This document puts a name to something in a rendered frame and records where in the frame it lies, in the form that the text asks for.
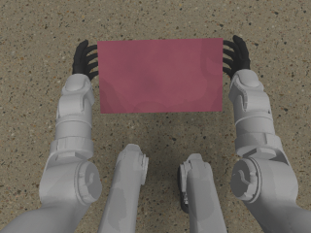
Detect right robot upper arm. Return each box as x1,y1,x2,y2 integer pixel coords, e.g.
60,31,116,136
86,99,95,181
229,156,311,233

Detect robot left forearm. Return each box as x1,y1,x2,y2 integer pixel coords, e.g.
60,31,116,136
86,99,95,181
39,73,95,202

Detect robot right hand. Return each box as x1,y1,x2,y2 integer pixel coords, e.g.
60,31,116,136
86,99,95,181
223,35,251,80

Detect robot left thigh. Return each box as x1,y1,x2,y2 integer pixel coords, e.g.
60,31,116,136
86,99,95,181
96,150,149,233

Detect robot left hand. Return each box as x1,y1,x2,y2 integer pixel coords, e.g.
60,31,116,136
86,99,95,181
72,40,99,81

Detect carton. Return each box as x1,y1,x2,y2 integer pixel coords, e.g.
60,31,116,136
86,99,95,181
97,38,224,114

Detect robot right forearm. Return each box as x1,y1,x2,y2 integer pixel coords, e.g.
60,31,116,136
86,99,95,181
228,69,298,194

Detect left robot upper arm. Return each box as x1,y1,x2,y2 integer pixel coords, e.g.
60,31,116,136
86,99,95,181
0,160,103,233

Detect robot left shin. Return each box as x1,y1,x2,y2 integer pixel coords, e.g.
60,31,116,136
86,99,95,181
114,144,143,171

